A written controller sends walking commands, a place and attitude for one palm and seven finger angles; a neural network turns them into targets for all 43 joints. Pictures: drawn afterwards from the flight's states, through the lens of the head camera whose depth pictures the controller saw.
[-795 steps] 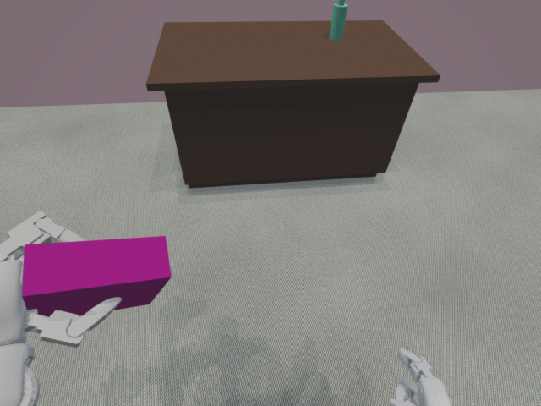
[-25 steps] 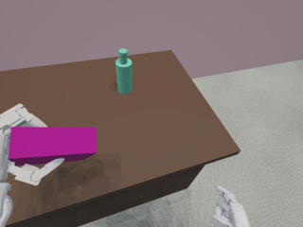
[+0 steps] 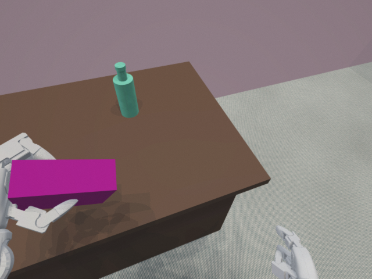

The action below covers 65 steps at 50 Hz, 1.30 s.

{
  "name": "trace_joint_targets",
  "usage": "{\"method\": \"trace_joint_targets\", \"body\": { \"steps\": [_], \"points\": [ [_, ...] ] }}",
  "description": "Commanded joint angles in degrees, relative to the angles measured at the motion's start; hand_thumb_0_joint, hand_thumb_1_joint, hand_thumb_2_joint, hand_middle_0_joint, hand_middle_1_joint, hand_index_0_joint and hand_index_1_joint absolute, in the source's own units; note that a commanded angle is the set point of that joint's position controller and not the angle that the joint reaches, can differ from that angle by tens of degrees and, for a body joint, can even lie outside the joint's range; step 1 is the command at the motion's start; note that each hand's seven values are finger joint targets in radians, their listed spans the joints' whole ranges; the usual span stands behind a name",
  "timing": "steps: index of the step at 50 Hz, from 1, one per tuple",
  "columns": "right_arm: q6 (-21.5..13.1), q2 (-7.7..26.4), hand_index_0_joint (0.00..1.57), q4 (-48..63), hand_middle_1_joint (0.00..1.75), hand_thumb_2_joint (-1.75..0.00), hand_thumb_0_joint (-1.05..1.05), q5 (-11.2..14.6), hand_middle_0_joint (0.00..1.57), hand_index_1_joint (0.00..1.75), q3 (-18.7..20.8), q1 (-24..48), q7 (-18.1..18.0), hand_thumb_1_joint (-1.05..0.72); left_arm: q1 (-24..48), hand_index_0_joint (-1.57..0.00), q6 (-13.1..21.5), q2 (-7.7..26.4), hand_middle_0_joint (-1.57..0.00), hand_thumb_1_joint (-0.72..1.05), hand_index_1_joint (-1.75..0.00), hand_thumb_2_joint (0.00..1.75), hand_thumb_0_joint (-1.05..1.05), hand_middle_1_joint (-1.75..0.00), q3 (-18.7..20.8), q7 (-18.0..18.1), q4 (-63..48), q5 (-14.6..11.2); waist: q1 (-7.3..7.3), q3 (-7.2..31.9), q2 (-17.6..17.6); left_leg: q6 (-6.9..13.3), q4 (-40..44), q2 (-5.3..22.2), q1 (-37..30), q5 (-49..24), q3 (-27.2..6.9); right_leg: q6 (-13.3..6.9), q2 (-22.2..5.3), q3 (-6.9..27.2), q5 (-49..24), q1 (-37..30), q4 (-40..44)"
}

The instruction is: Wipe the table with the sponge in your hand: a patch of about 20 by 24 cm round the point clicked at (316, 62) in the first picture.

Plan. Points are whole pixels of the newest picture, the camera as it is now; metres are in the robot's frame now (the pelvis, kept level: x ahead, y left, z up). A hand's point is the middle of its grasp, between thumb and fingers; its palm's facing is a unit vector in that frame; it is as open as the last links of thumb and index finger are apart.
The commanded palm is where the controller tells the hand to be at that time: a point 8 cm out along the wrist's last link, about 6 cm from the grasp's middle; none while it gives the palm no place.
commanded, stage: shuffle to correct the standing spot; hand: left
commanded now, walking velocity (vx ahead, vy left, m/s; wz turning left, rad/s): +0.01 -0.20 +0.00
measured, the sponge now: (81, 184) +0.23 +0.20 +0.14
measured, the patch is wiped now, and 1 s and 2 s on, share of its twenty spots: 0.00 0.00 0.00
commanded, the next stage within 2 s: come to a stop and stand still in 0.04 s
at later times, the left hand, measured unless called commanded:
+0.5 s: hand (16, 157) +0.23 +0.27 +0.20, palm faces +0.46 -0.75 -0.47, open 9.2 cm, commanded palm +0.15 +0.28 +0.18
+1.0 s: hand out of the picture +0.21 +0.33 +0.17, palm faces +0.46 -0.80 -0.39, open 9.2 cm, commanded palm +0.15 +0.35 +0.18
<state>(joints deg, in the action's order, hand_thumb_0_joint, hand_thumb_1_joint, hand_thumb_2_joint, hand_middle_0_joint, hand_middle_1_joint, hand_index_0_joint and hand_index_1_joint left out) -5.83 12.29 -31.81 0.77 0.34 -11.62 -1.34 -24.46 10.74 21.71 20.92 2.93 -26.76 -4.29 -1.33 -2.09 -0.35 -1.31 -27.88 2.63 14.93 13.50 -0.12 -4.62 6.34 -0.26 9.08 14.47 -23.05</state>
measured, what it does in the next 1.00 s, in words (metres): shifts its weight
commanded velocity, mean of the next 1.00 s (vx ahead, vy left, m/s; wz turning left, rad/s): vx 0.00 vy -0.02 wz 0.00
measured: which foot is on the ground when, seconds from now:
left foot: down 0.00-1.00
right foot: down 0.00-1.00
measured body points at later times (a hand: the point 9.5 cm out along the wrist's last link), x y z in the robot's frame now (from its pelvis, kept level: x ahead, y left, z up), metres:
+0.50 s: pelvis +0.01 -0.01 +0.00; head +0.03 +0.00 +0.45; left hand +0.20 +0.31 +0.23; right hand +0.19 -0.22 -0.08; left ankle +0.01 +0.13 -0.74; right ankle +0.03 -0.06 -0.74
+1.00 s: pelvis +0.02 +0.05 +0.00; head +0.06 +0.08 +0.45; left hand +0.18 +0.37 +0.19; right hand +0.22 -0.16 -0.07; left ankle +0.01 +0.14 -0.74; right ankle +0.03 -0.06 -0.74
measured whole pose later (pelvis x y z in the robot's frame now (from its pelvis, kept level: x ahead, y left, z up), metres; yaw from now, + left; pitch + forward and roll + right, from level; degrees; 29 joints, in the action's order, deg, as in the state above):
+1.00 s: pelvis +0.02 +0.05 +0.00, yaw +5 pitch +2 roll +0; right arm -10.7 12.7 -34.7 1.0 -0.2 -10.9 0.5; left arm -22.9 16.2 25.6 22.3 6.7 -27.0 -5.0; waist -2.7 -3.3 -3.5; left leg 2.8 -26.4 -4.9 15.3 12.9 -2.2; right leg 0.0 -1.3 -2.5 13.7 15.9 -27.6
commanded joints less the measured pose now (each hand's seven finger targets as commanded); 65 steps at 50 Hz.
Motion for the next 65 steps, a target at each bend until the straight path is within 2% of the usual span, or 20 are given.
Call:
{"method": "trace_joint_targets", "body": {
  "steps": [1, 10, 13, 19, 20, 21, 22, 24, 25, 27, 29, 30, 34, 35, 40, 47, 52, 60, 61, 65],
  "points": [
    [-2.7, 6.2, 0.2, 8.8, 0.3, -0.9, 0.0, 0.3, 0.2, 0.3, 2.5, 4.6, -0.7, -0.9, 2.9, -1.2, 2.8, 9.9, -1.2, 0.1, -1.6, 1.3, 0.0, -1.6, 6.7, 1.3, -12.0, -1.3, 0.67, 9.7, 1.2, 2.6, 0.5, 2.2, -4.8, -1.1, -1.1, 3.6, -9.5, 7.9, -2.0, 0.0, 6.4],
    [-2.5, 6.2, 0.2, 8.6, 0.3, -0.9, 0.0, 0.8, 0.2, 0.3, 2.0, 6.1, -0.9, -0.9, 0.6, -1.2, 2.1, 11.4, -1.2, 0.1, -1.6, 1.3, 0.0, -1.6, 8.0, 2.3, -12.6, -1.2, 0.36, 9.8, 3.3, 3.1, 0.0, 1.5, -5.0, -3.6, -1.1, 6.1, -10.5, 8.9, -5.2, -1.4, 7.7],
    [-2.2, 6.1, 0.2, 8.2, 0.3, -0.9, 0.0, 0.8, 0.2, 0.3, 1.7, 5.8, -1.1, -0.9, -0.3, -1.2, 2.0, 10.2, -1.2, 0.1, -1.6, 1.3, 0.0, -1.6, 7.1, 3.1, -10.9, -0.8, 0.27, 9.6, 0.4, 3.3, -0.7, 0.7, -4.0, -2.9, -1.5, 7.3, -11.7, 10.5, -3.7, -2.8, 10.1],
    [-2.0, 6.4, 0.2, 7.6, 0.3, -0.9, 0.0, 0.7, 0.2, 0.3, 1.3, 6.0, -1.5, -0.9, 1.5, -1.2, 1.6, 10.0, -1.2, 0.1, -1.6, 1.3, 0.0, -1.6, 5.8, 3.6, -10.7, -0.1, 0.2, 9.1, 0.6, 3.5, 1.9, 1.0, -5.9, -5.1, -2.4, 6.9, -11.5, 9.5, -3.7, -2.7, 10.5],
    [-0.4, 10.2, 0.2, 14.7, 0.3, -0.9, 0.0, 6.0, 0.2, 0.3, -9.8, -5.2, -6.5, -0.9, 52.2, -1.2, 10.6, 54.3, -1.2, 0.1, -1.6, 1.3, 0.0, -1.6, 17.0, 4.7, -34.6, -1.3, 3.7, 2.3, 13.7, 4.3, 5.2, -1.6, 5.9, 0.4, -4.3, 7.5, -7.7, 2.6, 5.0, -5.8, 6.5],
    [-5.0, 4.0, 0.2, 8.3, 0.3, -0.9, 0.0, 4.2, 0.2, 0.3, 0.1, 0.5, -5.2, -0.9, 30.9, -1.2, 6.8, 23.0, -1.2, 0.1, -1.6, 1.3, 0.0, -1.6, 18.6, 3.7, -3.3, 0.0, 1.63, 4.2, 1.4, 3.8, 4.4, 3.6, -0.4, 2.2, -3.6, 4.7, -10.0, 2.2, 15.5, 0.1, 5.0],
    [-5.4, 8.2, 0.2, 6.8, 0.3, -0.9, 0.0, 1.6, 0.2, 0.3, -0.1, 2.0, -3.3, -0.9, 20.3, -1.2, 4.6, 19.3, -1.2, 0.1, -1.6, 1.3, 0.0, -1.6, 13.2, 4.0, 3.4, -0.2, 0.5, 4.7, 0.0, 3.3, 2.0, 0.9, -3.4, 1.1, -3.6, 3.3, -9.0, 5.7, 13.0, 4.9, 6.0],
    [-6.3, 8.9, 0.2, 7.2, 0.3, -0.9, 0.0, 0.6, 0.2, 0.3, 0.7, 1.9, -1.0, -0.9, 12.4, -1.2, 5.1, 18.1, -1.2, 0.1, -1.6, 1.3, 0.0, -1.6, 11.2, 2.9, -0.7, -1.3, -0.53, 6.7, -0.9, 3.3, -1.3, -1.0, -1.6, 2.8, -2.4, 2.3, -12.2, 11.2, 11.7, 3.8, 8.1],
    [-6.5, 8.5, 0.2, 6.3, 0.3, -0.9, 0.0, 0.7, 0.2, 0.3, 0.4, 2.4, 0.1, -0.9, 8.0, -1.2, 5.3, 14.9, -1.2, 0.1, -1.6, 1.3, 0.0, -1.6, 9.4, 2.6, 0.1, -1.7, -0.58, 8.8, 1.2, 3.6, -0.7, -0.8, -3.4, 2.6, -2.3, 2.1, -12.1, 11.5, 10.9, 3.5, 7.0],
    [-7.2, 8.7, 0.2, 6.9, 0.3, -0.9, 0.0, 1.0, 0.2, 0.3, 1.1, 1.0, 1.5, -0.9, 2.5, -1.2, 6.0, 11.3, -1.2, 0.1, -1.6, 1.3, 0.0, -1.6, 6.0, 2.7, -3.5, -2.0, -1.71, 8.8, -1.5, 3.7, -0.3, -0.8, -1.2, -1.4, -2.9, 2.5, -13.2, 10.3, 3.3, 0.4, 6.0],
    [-8.1, 8.7, 0.2, 6.2, 0.3, -0.9, 0.0, 1.4, 0.2, 0.3, 1.6, 0.7, 2.1, -0.9, 1.1, -1.2, 6.4, 10.8, -1.2, 0.1, -1.6, 1.3, 0.0, -1.6, 5.6, 3.4, -4.6, -1.9, -1.82, 9.3, -2.5, 3.4, 0.4, -0.6, -1.3, -6.2, -3.6, 2.5, -13.1, 8.3, -3.9, -1.6, 3.8],
    [-8.3, 8.7, 0.2, 5.4, 0.3, -0.9, 0.0, 1.6, 0.2, 0.3, 1.4, 2.3, 2.1, -0.9, 1.6, -1.2, 6.6, 12.6, -1.2, 0.1, -1.6, 1.3, 0.0, -1.6, 6.6, 4.1, -5.7, -1.9, -1.48, 10.8, 0.5, 3.4, 1.7, -0.4, -4.3, -7.7, -4.0, 2.3, -12.0, 7.2, -5.2, -1.3, 2.0],
    [-8.9, 9.2, 0.2, 4.6, 0.3, -0.9, 0.0, 0.7, 0.2, 0.3, 2.1, 1.8, 1.1, -0.9, 6.0, -1.2, 7.8, 15.7, -1.2, 0.1, -1.6, 1.3, 0.0, -1.6, 9.9, 5.3, -8.2, -1.0, -1.07, 10.6, -1.6, 2.5, 2.3, -0.7, -2.0, -11.9, -5.0, 2.7, -11.9, 4.6, -11.9, -4.9, 0.2],
    [-8.7, 9.6, 0.2, 4.4, 0.3, -0.9, 0.0, 0.7, 0.2, 0.3, 1.9, 3.1, 0.9, -0.9, 8.2, -1.2, 8.1, 18.6, -1.2, 0.1, -1.6, 1.3, 0.0, -1.6, 11.7, 5.5, -11.2, -0.9, -0.75, 12.6, 1.4, 2.6, 2.8, -0.5, -3.7, -13.3, -5.5, 2.7, -11.4, 4.6, -12.2, -5.6, -1.2],
    [-8.8, 9.3, 0.2, 4.2, 0.3, -0.9, 0.0, 0.9, 0.2, 0.3, 2.0, 3.0, 0.8, -0.9, 6.6, -1.2, 8.4, 17.0, -1.2, 0.1, -1.6, 1.3, 0.0, -1.6, 9.8, 5.8, -15.2, -0.8, -0.95, 15.6, 7.7, 1.4, 2.0, 0.2, -5.9, -24.3, -6.5, 2.8, -11.5, 2.4, -16.5, -8.0, -4.1],
    [-7.7, 9.0, 0.2, 4.1, 0.3, -0.9, 0.0, 0.8, 0.2, 0.3, 2.9, 0.6, 1.1, -0.9, 2.9, -1.2, 8.7, 12.3, -1.2, 0.1, -1.6, 1.3, 0.0, -1.6, 7.1, 4.6, -10.8, -1.3, -0.7, 12.6, 5.1, -1.3, 3.9, 3.1, -7.0, -33.7, -8.2, 3.6, -11.5, -0.2, -9.0, -3.0, -5.2],
    [-6.6, 8.3, 0.2, 5.5, 0.3, -0.9, 0.0, 0.8, 0.2, 0.3, 2.7, 1.2, 1.0, -0.9, 5.5, -1.2, 8.4, 12.8, -1.2, 0.1, -1.6, 1.3, 0.0, -1.6, 6.3, 3.1, -9.4, -1.7, -0.53, 10.8, 5.7, -1.8, 7.4, 5.0, -6.4, -29.7, -9.7, 4.1, -11.5, -0.3, 2.1, 0.7, -6.6],
    [-6.7, 8.1, 0.2, 6.6, 0.3, -0.9, 0.0, 1.6, 0.2, 0.3, 1.8, 3.8, 0.9, -0.9, 6.1, -1.2, 7.9, 14.9, -1.2, 0.1, -1.6, 1.3, 0.0, -1.6, 8.1, 2.5, -10.0, -2.7, -0.22, 10.1, 4.2, -0.4, 8.1, 2.1, -0.3, -6.5, -9.8, 3.6, -12.4, 2.8, -0.1, -2.7, -1.2],
    [-6.9, 7.2, 0.2, 6.3, 0.3, -0.9, 0.0, 1.6, 0.2, 0.3, 1.7, 2.7, 0.9, -0.9, 5.8, -1.2, 8.1, 12.6, -1.2, 0.1, -1.6, 1.3, 0.0, -1.6, 6.5, 2.3, -9.8, -2.9, -0.03, 10.3, 3.9, -0.4, 7.9, 2.0, 0.2, -5.8, -9.8, 3.5, -12.6, 2.2, -0.1, -3.2, -1.1],
    [-7.9, 7.9, 0.2, 5.8, 0.3, -0.9, 0.0, 1.9, 0.2, 0.3, 1.8, 3.9, 0.8, -0.9, 5.2, -1.2, 8.2, 14.3, -1.2, 0.1, -1.6, 1.3, 0.0, -1.6, 7.9, 2.5, -9.8, -3.0, 0.23, 9.7, 4.3, 0.6, 7.7, 1.4, 0.1, -1.5, -10.5, 3.4, -12.7, 3.5, 2.6, -1.3, 1.1]
  ]
}}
